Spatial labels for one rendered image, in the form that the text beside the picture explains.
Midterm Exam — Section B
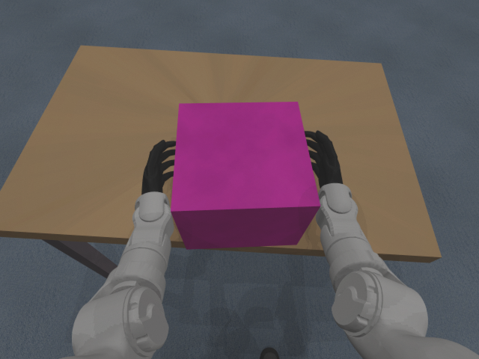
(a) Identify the robot right forearm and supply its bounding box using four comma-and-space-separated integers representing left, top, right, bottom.
316, 183, 428, 327

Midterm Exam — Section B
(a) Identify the carton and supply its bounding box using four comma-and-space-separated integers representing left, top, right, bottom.
171, 102, 320, 250

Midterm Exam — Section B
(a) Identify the robot left forearm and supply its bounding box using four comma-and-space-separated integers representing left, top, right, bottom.
72, 191, 174, 354

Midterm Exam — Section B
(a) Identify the robot left hand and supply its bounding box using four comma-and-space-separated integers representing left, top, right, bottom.
141, 140, 176, 195

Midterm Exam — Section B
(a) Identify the table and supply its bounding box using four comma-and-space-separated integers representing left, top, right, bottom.
0, 46, 442, 278

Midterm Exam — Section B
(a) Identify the robot left upper arm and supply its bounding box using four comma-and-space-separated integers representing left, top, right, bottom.
60, 286, 169, 359

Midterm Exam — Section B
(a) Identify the robot right hand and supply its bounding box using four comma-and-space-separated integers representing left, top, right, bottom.
305, 130, 343, 188

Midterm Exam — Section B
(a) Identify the robot right upper arm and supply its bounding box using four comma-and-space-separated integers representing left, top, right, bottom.
332, 270, 479, 359

